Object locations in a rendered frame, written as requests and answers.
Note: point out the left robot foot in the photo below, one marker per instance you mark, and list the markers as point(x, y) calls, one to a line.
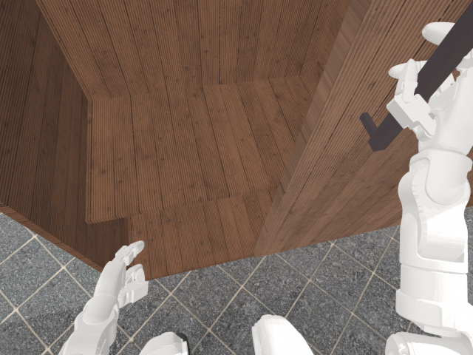
point(183, 336)

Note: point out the robot right upper arm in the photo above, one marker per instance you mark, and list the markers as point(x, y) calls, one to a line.
point(403, 343)

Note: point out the robot right thigh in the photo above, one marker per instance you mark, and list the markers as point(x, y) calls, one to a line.
point(274, 335)

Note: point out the left robot hand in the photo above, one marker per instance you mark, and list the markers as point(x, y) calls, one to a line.
point(125, 285)

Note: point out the handle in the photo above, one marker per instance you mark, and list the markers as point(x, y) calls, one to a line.
point(450, 52)

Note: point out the right robot forearm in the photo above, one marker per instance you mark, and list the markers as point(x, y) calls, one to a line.
point(434, 245)

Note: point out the left robot forearm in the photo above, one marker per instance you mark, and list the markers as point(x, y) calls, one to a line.
point(95, 328)

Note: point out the right robot hand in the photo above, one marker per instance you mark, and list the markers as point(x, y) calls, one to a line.
point(451, 104)

